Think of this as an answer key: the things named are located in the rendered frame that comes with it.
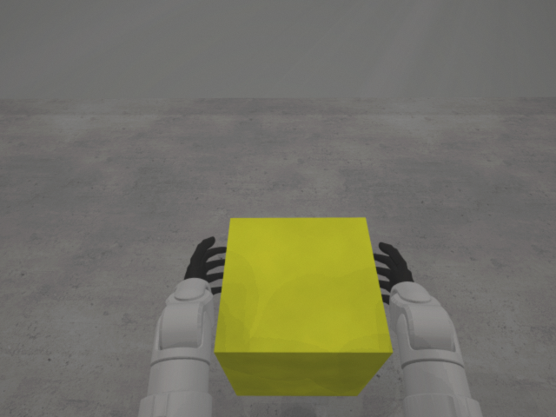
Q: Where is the robot left hand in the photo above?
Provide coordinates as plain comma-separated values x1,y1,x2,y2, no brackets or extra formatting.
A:
184,236,227,295

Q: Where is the carton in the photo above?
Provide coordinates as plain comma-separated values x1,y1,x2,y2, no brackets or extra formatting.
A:
214,217,393,396

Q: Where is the robot right hand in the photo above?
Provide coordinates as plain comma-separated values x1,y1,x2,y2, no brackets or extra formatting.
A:
373,242,414,305

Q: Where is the robot left forearm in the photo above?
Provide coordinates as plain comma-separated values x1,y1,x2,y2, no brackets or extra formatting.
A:
138,278,215,417

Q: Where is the robot right forearm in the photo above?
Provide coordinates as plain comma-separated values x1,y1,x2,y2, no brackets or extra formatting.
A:
389,281,483,417

